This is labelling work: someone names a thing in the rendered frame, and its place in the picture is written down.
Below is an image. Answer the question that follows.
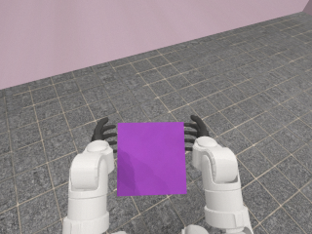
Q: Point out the right robot thigh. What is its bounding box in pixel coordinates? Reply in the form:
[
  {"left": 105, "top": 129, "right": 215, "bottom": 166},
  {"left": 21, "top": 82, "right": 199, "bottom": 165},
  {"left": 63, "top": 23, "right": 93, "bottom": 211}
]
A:
[{"left": 181, "top": 224, "right": 209, "bottom": 234}]

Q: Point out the robot right hand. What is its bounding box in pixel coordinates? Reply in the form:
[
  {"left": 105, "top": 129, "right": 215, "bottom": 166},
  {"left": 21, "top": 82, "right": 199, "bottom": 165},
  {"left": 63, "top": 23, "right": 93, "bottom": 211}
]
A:
[{"left": 183, "top": 115, "right": 210, "bottom": 151}]

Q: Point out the left robot forearm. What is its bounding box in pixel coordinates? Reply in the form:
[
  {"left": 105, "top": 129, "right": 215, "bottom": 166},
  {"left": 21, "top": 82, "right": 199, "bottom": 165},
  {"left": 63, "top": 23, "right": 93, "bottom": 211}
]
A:
[{"left": 62, "top": 139, "right": 115, "bottom": 234}]

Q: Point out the carton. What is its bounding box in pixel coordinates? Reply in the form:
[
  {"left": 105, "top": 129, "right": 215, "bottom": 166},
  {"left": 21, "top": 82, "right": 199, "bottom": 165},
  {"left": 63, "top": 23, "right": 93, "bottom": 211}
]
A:
[{"left": 117, "top": 122, "right": 187, "bottom": 197}]

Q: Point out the robot left hand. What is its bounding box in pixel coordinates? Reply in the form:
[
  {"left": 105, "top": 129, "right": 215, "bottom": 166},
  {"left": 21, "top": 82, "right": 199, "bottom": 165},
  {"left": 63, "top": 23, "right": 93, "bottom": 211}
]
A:
[{"left": 91, "top": 117, "right": 117, "bottom": 154}]

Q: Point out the right robot forearm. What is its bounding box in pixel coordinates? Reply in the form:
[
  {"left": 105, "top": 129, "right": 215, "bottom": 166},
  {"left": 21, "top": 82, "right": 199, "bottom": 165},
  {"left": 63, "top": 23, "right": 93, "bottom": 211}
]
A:
[{"left": 192, "top": 136, "right": 254, "bottom": 234}]

